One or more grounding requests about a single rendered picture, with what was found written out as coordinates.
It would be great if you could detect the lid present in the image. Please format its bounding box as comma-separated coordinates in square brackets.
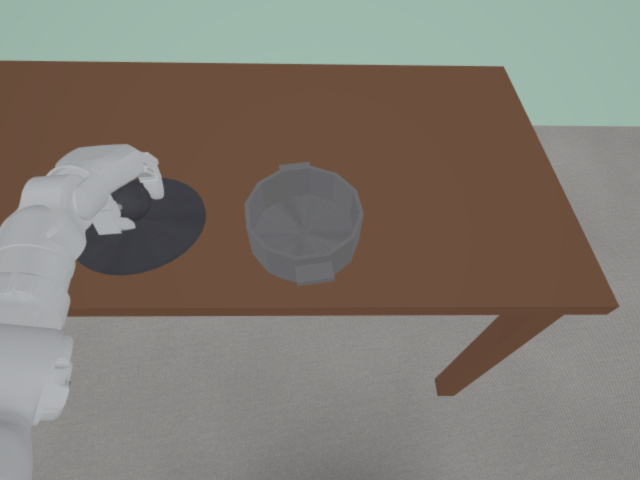
[77, 178, 206, 275]

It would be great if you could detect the left robot upper arm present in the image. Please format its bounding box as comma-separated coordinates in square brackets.
[0, 323, 74, 480]

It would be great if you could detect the knob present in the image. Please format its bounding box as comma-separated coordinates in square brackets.
[111, 182, 152, 221]

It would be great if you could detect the robot left hand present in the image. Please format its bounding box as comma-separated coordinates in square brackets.
[55, 144, 164, 235]

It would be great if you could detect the table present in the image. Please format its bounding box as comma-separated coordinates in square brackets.
[0, 61, 620, 396]

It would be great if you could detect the pot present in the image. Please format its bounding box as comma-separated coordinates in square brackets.
[244, 162, 364, 286]

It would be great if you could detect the left robot forearm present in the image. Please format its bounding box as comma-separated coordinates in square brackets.
[0, 163, 109, 331]

